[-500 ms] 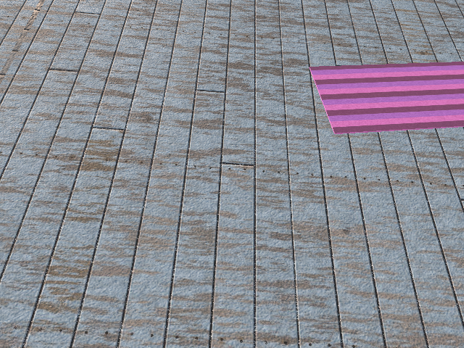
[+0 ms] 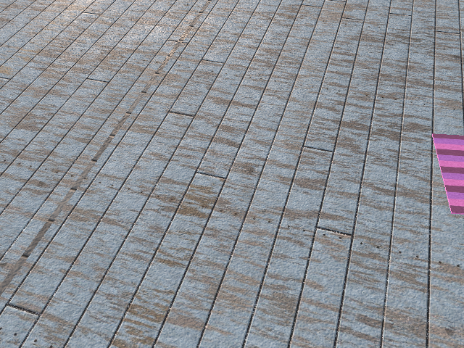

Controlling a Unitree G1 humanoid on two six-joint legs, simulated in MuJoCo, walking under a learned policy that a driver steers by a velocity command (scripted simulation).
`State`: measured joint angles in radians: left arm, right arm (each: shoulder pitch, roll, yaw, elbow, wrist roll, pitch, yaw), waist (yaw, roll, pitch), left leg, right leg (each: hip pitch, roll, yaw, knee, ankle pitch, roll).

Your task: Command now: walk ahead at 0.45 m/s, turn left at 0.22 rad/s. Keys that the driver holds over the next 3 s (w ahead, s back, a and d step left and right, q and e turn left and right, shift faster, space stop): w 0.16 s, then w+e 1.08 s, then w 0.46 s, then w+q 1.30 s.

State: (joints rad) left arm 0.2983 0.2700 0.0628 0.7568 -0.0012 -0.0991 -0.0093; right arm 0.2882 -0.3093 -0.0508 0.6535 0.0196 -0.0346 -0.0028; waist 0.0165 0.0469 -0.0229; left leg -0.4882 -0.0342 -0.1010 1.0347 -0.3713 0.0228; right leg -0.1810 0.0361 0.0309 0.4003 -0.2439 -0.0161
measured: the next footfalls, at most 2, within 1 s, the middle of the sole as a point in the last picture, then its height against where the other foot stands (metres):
left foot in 0.30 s outside the picture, level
right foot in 0.82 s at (299, 331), level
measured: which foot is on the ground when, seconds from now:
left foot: up 0.00-0.28, down 0.30-0.84, up 0.86-1.00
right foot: down 0.00-0.30, up 0.32-0.80, down 0.82-1.00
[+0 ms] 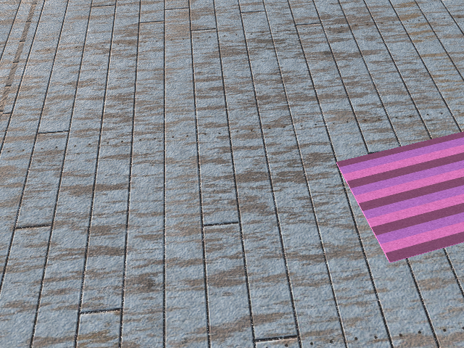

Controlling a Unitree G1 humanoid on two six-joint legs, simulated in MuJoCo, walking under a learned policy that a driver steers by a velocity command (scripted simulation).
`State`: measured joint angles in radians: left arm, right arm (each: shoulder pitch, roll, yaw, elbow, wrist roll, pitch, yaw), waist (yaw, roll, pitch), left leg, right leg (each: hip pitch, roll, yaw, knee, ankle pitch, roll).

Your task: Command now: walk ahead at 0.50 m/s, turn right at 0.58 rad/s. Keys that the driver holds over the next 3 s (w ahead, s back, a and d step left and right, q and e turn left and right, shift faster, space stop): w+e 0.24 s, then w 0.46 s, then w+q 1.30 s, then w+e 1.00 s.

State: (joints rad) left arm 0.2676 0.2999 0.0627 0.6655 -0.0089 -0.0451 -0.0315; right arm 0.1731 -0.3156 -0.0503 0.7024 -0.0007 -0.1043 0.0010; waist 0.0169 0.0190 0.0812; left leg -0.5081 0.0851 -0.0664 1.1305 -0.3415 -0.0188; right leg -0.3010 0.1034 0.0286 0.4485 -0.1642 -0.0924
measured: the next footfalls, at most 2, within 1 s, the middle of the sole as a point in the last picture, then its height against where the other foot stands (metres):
left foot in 0.30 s outside the picture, level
right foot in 0.80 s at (313, 303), level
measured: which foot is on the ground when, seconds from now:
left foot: up 0.00-0.28, down 0.30-0.82, up 0.84-1.00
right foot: down 0.00-0.30, up 0.32-0.78, down 0.80-1.00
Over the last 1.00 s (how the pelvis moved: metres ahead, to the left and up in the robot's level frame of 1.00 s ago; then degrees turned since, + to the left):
0.52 -0.04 0.00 -23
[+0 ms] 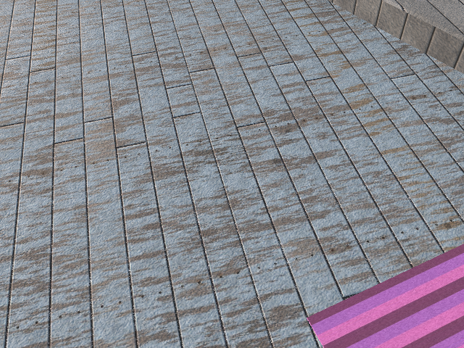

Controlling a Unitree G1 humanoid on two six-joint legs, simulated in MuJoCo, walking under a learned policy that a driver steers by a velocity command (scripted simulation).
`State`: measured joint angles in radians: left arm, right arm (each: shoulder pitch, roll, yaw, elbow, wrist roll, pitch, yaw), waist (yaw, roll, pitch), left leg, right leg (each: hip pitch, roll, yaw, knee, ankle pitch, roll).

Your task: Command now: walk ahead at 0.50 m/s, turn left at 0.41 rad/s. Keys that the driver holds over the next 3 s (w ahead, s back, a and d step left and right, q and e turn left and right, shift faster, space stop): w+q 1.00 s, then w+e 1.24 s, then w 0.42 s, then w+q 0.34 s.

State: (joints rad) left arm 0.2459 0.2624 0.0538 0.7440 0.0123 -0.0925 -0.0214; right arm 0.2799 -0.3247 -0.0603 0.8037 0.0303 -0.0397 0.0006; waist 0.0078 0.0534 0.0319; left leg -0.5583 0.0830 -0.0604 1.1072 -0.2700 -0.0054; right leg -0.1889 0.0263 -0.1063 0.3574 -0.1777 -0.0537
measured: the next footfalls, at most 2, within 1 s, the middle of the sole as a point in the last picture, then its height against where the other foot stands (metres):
left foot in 0.34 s outside the picture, level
right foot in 0.80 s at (241, 294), level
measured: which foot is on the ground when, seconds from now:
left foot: up 0.00-0.32, down 0.34-0.82, up 0.84-1.00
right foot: down 0.00-0.36, up 0.38-0.78, down 0.80-1.00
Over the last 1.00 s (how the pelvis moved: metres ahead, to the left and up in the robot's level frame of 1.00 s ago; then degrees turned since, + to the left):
0.52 -0.07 0.01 -8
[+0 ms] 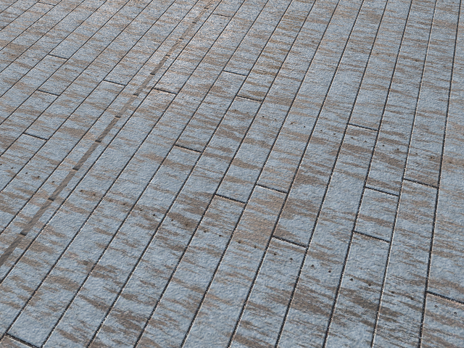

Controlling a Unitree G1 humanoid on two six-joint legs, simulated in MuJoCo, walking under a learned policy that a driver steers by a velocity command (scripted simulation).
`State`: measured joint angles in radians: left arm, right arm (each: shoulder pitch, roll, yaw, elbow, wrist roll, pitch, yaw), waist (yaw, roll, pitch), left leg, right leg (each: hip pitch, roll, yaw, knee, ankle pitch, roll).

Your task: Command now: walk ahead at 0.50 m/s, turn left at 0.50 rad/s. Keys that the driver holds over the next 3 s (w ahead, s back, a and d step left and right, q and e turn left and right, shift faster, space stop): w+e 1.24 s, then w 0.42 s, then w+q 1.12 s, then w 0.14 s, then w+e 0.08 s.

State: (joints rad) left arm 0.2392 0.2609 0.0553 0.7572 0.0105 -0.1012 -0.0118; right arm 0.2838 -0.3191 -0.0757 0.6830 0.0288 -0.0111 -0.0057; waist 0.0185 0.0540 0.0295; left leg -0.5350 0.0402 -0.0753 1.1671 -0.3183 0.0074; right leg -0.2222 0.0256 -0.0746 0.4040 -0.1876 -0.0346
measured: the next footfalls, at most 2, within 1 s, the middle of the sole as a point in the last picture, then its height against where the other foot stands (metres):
left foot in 0.30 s outside the picture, level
right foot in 0.82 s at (307, 326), level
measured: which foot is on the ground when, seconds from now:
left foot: up 0.00-0.28, down 0.30-0.80, up 0.82-1.00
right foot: down 0.00-0.32, up 0.34-0.80, down 0.82-1.00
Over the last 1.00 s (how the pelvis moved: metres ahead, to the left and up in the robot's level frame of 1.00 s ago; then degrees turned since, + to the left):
0.55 0.10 0.00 35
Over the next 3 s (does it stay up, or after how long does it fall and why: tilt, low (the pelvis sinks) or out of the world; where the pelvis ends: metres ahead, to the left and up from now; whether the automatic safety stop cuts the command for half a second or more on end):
stays up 1.49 -0.53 0.00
